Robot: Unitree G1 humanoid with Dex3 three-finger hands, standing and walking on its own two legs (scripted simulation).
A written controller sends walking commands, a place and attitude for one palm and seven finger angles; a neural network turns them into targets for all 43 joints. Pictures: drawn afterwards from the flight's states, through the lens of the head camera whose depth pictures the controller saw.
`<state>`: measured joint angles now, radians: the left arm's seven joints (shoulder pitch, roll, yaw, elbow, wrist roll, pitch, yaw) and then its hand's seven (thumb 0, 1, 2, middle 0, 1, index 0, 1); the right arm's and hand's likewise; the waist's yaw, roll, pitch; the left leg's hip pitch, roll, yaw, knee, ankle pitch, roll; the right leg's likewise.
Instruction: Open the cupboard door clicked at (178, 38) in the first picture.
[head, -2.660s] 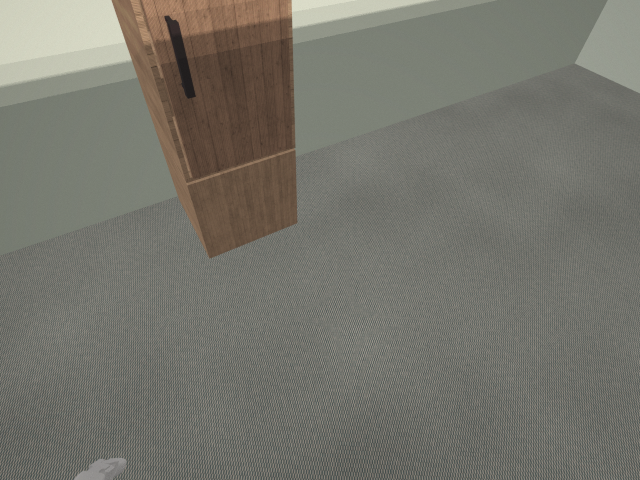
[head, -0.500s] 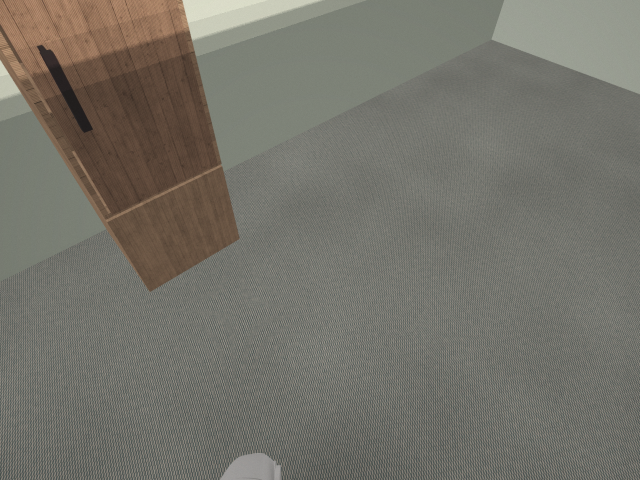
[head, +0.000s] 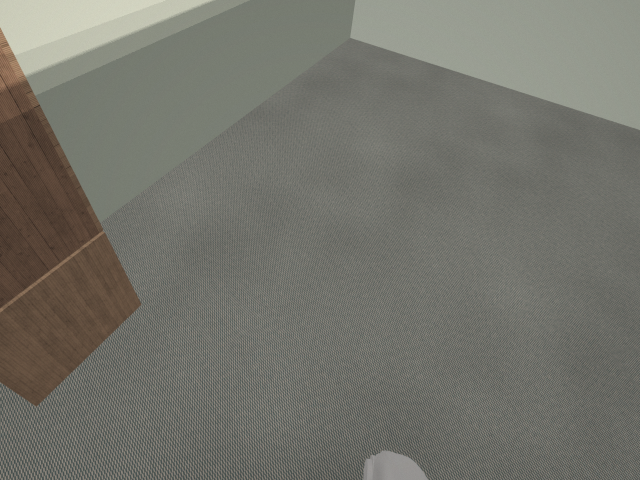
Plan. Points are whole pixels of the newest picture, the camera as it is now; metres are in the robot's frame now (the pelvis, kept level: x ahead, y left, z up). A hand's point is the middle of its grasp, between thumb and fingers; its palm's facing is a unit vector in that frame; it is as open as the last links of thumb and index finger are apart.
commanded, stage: walk to a spot facing it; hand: left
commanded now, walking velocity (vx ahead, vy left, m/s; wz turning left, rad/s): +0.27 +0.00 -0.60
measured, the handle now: out of the picture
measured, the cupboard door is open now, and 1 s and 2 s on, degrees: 0 0 0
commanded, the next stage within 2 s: turn to face it in 1.94 s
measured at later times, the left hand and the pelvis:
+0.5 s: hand (255, 370) +0.32 +0.12 -0.18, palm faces -0.31 -0.93 -0.20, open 7.4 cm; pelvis +0.15 -0.02 -0.02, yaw -16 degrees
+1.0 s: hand (220, 336) +0.37 +0.19 -0.18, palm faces -0.49 -0.85 -0.19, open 7.4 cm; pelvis +0.21 +0.04 +0.00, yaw -34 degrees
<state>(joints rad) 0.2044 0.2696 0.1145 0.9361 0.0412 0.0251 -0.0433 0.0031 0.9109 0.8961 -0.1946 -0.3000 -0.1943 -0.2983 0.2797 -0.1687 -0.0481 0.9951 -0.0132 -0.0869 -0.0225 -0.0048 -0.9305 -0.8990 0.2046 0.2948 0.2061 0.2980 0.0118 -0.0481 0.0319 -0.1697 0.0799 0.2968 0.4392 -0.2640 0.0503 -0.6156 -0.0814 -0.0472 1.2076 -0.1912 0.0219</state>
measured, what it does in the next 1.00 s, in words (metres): walks ahead, turning right: right foot, then left foot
